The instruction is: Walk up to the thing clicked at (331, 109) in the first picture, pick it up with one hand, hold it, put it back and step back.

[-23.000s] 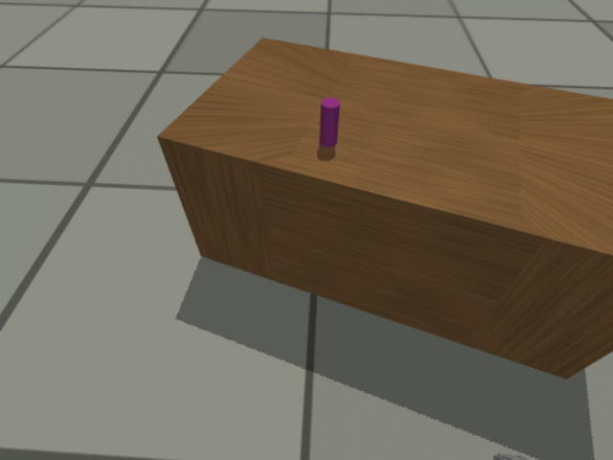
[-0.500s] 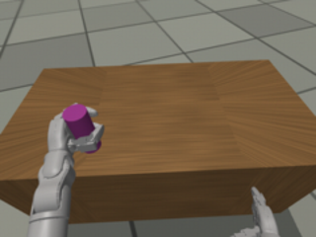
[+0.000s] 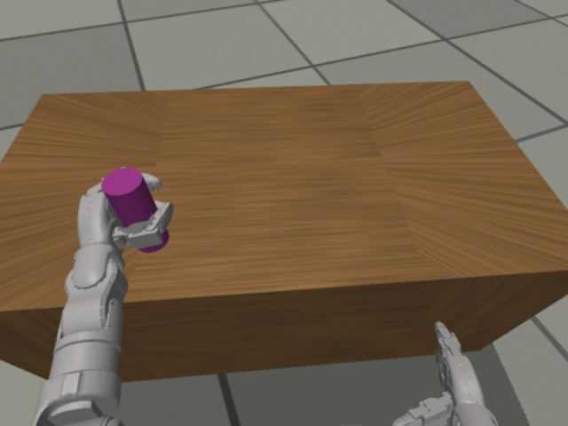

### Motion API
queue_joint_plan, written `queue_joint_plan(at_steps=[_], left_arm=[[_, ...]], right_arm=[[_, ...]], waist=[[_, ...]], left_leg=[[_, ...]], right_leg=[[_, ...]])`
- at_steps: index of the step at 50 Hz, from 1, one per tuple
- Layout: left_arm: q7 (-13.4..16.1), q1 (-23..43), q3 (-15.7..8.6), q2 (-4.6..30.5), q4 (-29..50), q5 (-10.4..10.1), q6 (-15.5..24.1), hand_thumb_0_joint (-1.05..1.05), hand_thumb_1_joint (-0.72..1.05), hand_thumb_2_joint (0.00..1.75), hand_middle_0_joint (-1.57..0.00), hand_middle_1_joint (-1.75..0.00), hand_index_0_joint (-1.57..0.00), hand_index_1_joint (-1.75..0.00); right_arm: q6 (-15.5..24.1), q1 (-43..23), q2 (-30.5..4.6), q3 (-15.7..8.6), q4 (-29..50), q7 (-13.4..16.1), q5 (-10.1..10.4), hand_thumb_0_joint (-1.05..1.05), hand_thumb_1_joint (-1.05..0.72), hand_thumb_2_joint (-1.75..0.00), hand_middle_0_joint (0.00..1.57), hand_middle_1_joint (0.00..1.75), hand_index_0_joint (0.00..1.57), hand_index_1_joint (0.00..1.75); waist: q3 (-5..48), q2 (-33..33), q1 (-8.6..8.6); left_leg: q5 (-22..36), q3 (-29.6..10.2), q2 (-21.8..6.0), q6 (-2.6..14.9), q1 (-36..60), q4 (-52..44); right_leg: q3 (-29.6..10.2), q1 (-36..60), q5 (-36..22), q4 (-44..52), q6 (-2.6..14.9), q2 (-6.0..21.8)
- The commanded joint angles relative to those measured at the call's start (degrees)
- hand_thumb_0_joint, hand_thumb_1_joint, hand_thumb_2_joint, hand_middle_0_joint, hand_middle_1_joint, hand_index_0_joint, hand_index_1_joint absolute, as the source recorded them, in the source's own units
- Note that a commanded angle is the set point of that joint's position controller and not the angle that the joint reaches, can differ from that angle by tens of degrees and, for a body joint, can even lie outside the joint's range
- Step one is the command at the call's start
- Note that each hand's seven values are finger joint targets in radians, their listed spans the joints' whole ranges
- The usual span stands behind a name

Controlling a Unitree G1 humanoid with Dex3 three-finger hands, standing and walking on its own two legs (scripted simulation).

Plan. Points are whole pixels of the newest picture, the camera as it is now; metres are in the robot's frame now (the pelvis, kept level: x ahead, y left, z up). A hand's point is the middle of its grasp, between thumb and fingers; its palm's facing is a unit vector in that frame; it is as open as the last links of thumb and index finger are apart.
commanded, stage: crouch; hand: left
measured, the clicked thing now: (138, 213) +0.39 +0.19 +0.09
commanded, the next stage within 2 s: lower in 1.06 s
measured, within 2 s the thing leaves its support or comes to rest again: neither
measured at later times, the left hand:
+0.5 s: hand (155, 196) +0.47 +0.19 +0.04, palm faces +0.15 -0.99 +0.02, open 6.6 cm
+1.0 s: hand (158, 191) +0.50 +0.20 +0.01, palm faces +0.17 -0.98 +0.02, open 6.6 cm
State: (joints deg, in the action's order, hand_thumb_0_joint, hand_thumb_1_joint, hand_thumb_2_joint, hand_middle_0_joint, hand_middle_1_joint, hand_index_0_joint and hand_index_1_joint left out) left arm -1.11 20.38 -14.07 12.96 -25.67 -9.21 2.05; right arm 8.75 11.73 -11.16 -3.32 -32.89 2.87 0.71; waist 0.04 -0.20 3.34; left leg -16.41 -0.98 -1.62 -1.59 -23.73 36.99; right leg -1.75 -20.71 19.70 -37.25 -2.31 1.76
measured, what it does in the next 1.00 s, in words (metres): lowers itself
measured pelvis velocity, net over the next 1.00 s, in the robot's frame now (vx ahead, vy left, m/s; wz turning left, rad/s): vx -0.01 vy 0.01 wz -0.03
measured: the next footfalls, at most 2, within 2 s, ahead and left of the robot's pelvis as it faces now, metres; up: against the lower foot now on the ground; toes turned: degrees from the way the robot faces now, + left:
none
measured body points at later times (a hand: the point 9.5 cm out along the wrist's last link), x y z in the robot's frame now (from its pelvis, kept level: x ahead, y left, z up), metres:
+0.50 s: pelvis +0.00 +0.01 -0.03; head +0.08 +0.03 +0.41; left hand +0.45 +0.24 +0.04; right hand +0.16 -0.26 -0.06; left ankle +0.03 +0.14 -0.72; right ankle +0.00 -0.14 -0.72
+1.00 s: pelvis -0.01 +0.01 -0.06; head +0.11 +0.04 +0.38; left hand +0.49 +0.25 +0.01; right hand +0.14 -0.25 -0.06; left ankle +0.03 +0.14 -0.72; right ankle +0.00 -0.14 -0.72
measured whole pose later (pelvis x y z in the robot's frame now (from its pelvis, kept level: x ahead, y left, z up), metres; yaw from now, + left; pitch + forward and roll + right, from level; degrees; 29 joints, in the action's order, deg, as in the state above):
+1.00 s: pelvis -0.01 +0.01 -0.06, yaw -1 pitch +19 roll -3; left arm -1.5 46.0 -23.3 26.0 -60.6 -3.5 21.7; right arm 1.4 20.8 -12.7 -1.8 -3.2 -2.1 -2.6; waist 6.3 -0.9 11.6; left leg -25.2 -2.8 -3.4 -1.4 -55.0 60.8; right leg -1.1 -50.1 26.7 -57.4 -2.7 -0.6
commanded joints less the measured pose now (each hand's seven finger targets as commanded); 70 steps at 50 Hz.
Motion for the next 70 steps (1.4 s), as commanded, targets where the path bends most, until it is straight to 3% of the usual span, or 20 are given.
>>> queue_joint_plan(at_steps=[1, 2, 3, 5, 9, 11, 14, 15, 19, 22, 24, 28, 32, 36, 41, 47, 56, 59, 64, 70], left_arm=[[-1.3, 31.0, -3.2, 13.1, 5.9, -1.1, 11.1, 0.00, 0.52, 1.33, -1.36, -1.45, -1.37, -1.45], [-1.2, 31.0, -3.4, 13.9, 1.5, -0.6, 11.4, 0.00, 0.48, 1.32, -1.36, -1.44, -1.37, -1.44], [-1.2, 31.7, -3.1, 13.5, 0.0, -0.5, 12.1, 0.00, 0.45, 1.30, -1.35, -1.42, -1.36, -1.42], [-0.9, 31.0, -4.0, 14.6, -4.9, -0.1, 12.9, 0.00, 0.44, 1.28, -1.32, -1.40, -1.34, -1.40], [-1.0, 34.0, -2.5, 13.6, -6.5, 0.8, 15.7, 0.00, 0.47, 1.28, -1.35, -1.42, -1.36, -1.41], [-1.1, 37.9, -4.8, 17.4, -5.9, 0.3, 17.5, 0.00, 0.46, 1.27, -1.35, -1.42, -1.37, -1.42], [-1.6, 41.9, -5.5, 19.1, -8.7, 0.1, 19.5, 0.00, 0.47, 1.29, -1.36, -1.43, -1.37, -1.43], [-1.4, 42.2, -6.4, 20.5, -8.9, 0.3, 20.2, 0.00, 0.48, 1.29, -1.36, -1.43, -1.37, -1.43], [-0.8, 41.2, -5.8, 19.3, -13.6, 1.3, 21.1, 0.00, 0.51, 1.29, -1.34, -1.41, -1.36, -1.41], [-1.0, 43.8, -7.5, 21.9, -11.1, 1.9, 22.2, 0.00, 0.52, 1.28, -1.36, -1.41, -1.37, -1.41], [-1.7, 43.6, -5.5, 18.5, -13.8, 2.1, 22.0, 0.00, 0.55, 1.29, -1.36, -1.41, -1.37, -1.41], [-1.8, 45.7, -6.2, 19.9, -15.3, 2.8, 22.5, 0.00, 0.51, 1.28, -1.37, -1.41, -1.38, -1.41], [-0.8, 47.0, -8.5, 23.0, -17.4, 3.0, 22.9, 0.00, 0.52, 1.30, -1.38, -1.42, -1.39, -1.42], [-0.4, 48.8, -8.1, 23.1, -17.2, 4.0, 23.7, 0.00, 0.52, 1.27, -1.35, -1.40, -1.36, -1.39], [-1.0, 51.3, -9.2, 24.9, -17.9, 4.1, 24.2, 0.00, 0.49, 1.27, -1.34, -1.38, -1.35, -1.38], [-0.3, 53.1, -10.1, 26.7, -21.0, 5.3, 24.3, 0.00, 0.53, 1.28, -1.32, -1.37, -1.33, -1.37], [-1.4, 55.8, -10.4, 29.0, -21.1, 5.6, 24.5, 0.00, 0.50, 1.27, -1.33, -1.38, -1.34, -1.38], [-1.7, 54.1, -12.5, 31.4, -23.4, 5.5, 24.5, 0.00, 0.51, 1.26, -1.31, -1.37, -1.32, -1.37], [-2.3, 50.7, -12.3, 29.9, -29.9, 6.6, 24.3, 0.00, 0.49, 1.26, -1.33, -1.39, -1.34, -1.39], [-3.1, 54.6, -11.8, 30.8, -25.7, 6.5, 26.4, 0.00, 0.50, 1.25, -1.32, -1.38, -1.33, -1.38]], right_arm=[[2.6, -4.0, -7.4, -2.0, 10.5, 0.5, -0.3, 0.00, 0.55, -0.05, 0.05, 0.05, 0.05, 0.05], [2.1, -2.0, -8.3, -3.3, 9.1, 0.4, -0.5, 0.00, 0.55, -0.05, 0.05, 0.05, 0.05, 0.05], [1.8, -2.0, -7.3, -2.1, 9.8, 0.0, -0.6, 0.00, 0.55, -0.05, 0.05, 0.05, 0.05, 0.05], [1.3, -0.5, -10.5, -5.4, 10.5, -0.1, -0.8, 0.00, 0.55, -0.05, 0.05, 0.05, 0.05, 0.05], [1.0, -0.7, -8.0, -3.0, 18.6, -1.1, -0.8, 0.00, 0.55, -0.05, 0.05, 0.05, 0.05, 0.05], [0.7, -0.2, -8.5, -3.2, 19.2, -0.9, -0.9, 0.00, 0.54, -0.05, 0.05, 0.05, 0.05, 0.05], [0.5, -2.1, -10.0, -4.5, 22.0, -0.9, -0.9, 0.00, 0.54, -0.05, 0.05, 0.05, 0.05, 0.05], [0.2, -1.3, -8.9, -3.3, 22.3, -1.1, -1.0, 0.00, 0.53, -0.05, 0.05, 0.05, 0.05, 0.05], [-0.9, 4.2, -10.3, -4.4, 25.7, -1.6, -1.4, 0.00, 0.54, -0.05, 0.05, 0.05, 0.05, 0.05], [-1.3, 6.3, -9.7, -4.3, 26.3, -2.3, -1.8, 0.00, 0.53, -0.05, 0.05, 0.05, 0.05, 0.05], [-1.5, 7.6, -9.1, -3.9, 26.9, -2.8, -2.0, 0.00, 0.53, -0.05, 0.05, 0.05, 0.05, 0.05], [-1.8, 4.6, -8.0, -2.2, 31.3, -3.4, -2.1, 0.00, 0.53, -0.05, 0.05, 0.05, 0.05, 0.05], [-2.6, 6.5, -11.3, -5.4, 32.9, -3.4, -2.5, 0.00, 0.54, -0.05, 0.05, 0.05, 0.05, 0.05], [-3.3, 9.1, -10.2, -4.4, 35.8, -3.8, -2.7, 0.00, 0.54, -0.05, 0.05, 0.05, 0.05, 0.05], [-4.1, 10.2, -9.5, -2.9, 38.7, -4.0, -2.7, 0.00, 0.53, -0.05, 0.05, 0.05, 0.05, 0.05], [-4.7, 10.5, -9.9, -3.2, 38.5, -4.4, -3.2, 0.00, 0.54, -0.05, 0.05, 0.05, 0.05, 0.05], [-5.6, 9.8, -10.5, -2.8, 44.0, -4.3, -3.2, 0.00, 0.54, -0.05, 0.05, 0.05, 0.05, 0.05], [-6.1, 12.3, -10.9, -3.3, 40.6, -4.1, -3.2, 0.00, 0.54, -0.05, 0.05, 0.05, 0.05, 0.05], [-6.2, 11.2, -10.6, -2.7, 41.3, -4.7, -3.3, 0.00, 0.54, -0.05, 0.05, 0.05, 0.05, 0.05], [-5.5, 8.8, -10.4, -1.9, 45.1, -5.1, -3.6, 0.00, 0.54, -0.05, 0.05, 0.05, 0.05, 0.05]], waist=[[21.6, 1.7, 1.10], [20.1, 3.3, 1.65], [20.3, 4.0, 1.22], [20.3, 3.6, 1.77], [26.2, 3.0, 1.70], [27.5, 2.9, 1.49], [28.1, 1.7, 2.23], [28.2, 2.3, 2.08], [29.8, 3.2, 4.13], [32.0, 6.6, 4.12], [32.5, 7.8, 5.12], [33.2, 7.6, 5.28], [32.0, 7.8, 5.50], [33.3, 7.1, 6.98], [36.4, 8.6, 7.26], [33.7, 11.5, 7.77], [40.3, 11.1, 9.08], [38.7, 10.8, 8.79], [32.5, 8.9, 10.41], [39.7, 12.1, 10.65]], left_leg=[[9.9, 1.4, 0.6, 1.87, 10.1, -0.4], [9.8, 1.5, 0.4, 1.77, 9.4, 0.0], [9.0, 1.4, 0.3, 1.60, 8.7, 0.5], [8.7, 1.1, 0.0, 1.50, 6.9, 1.6], [11.8, 1.1, 0.0, 1.78, 6.2, 4.0], [13.7, 1.0, -0.1, 1.93, 4.7, 5.4], [11.9, 0.8, -0.1, 2.23, 1.5, 6.9], [10.8, 1.0, 0.1, 2.33, 0.2, 7.4], [10.6, 0.9, 0.0, 2.32, 1.2, 8.9], [15.9, 0.6, -0.3, 2.03, 1.9, 11.0], [19.9, -0.2, -1.1, 1.52, 3.3, 12.0], [18.0, -0.1, -1.0, 1.94, 0.1, 13.6], [13.8, -0.6, -1.2, 1.62, -2.6, 13.7], [11.1, -0.3, -0.9, 2.01, -3.5, 14.7], [14.6, -0.8, -1.1, 1.91, -3.6, 16.5], [8.4, -0.7, -1.0, 1.62, -7.3, 17.1], [12.6, -0.8, -1.1, 2.17, -6.8, 19.9], [13.6, -0.7, -0.9, 2.33, -9.8, 20.8], [8.7, -0.8, -1.0, 2.67, -14.8, 21.7], [10.6, -1.3, -1.1, 2.55, -13.0, 24.0]], right_leg=[[3.1, -2.8, -14.4, 2.5, 1.41, -1.4], [3.0, -5.1, -14.0, 2.1, 1.68, -1.5], [3.1, -6.2, -12.9, 1.7, 1.79, -1.6], [3.4, -8.5, -12.2, 0.7, 1.94, -1.9], [3.4, -7.3, -14.6, -1.3, 1.98, -2.1], [3.2, -7.3, -16.5, -2.7, 1.92, -2.2], [2.7, -8.5, -15.6, -3.9, 1.76, -2.2], [2.4, -8.6, -15.1, -4.2, 1.66, -2.0], [2.6, -11.0, -14.5, -5.4, 1.86, -2.5], [2.9, -13.1, -17.7, -7.3, 2.09, -2.6], [3.6, -16.0, -18.5, -8.6, 2.38, -3.0], [3.3, -16.7, -18.0, -9.6, 2.31, -2.9], [3.8, -18.3, -14.1, -10.6, 2.72, -3.2], [3.6, -19.3, -13.3, -11.4, 2.47, -3.3], [3.7, -19.8, -15.1, -13.2, 2.61, -3.5], [3.7, -23.7, -9.7, -14.1, 3.01, -3.5], [3.4, -22.4, -13.9, -16.0, 2.54, -3.7], [3.3, -22.3, -15.5, -16.7, 2.38, -3.5], [3.2, -27.6, -11.6, -17.2, 2.46, -3.8], [3.3, -27.6, -12.3, -19.6, 2.68, -4.0]])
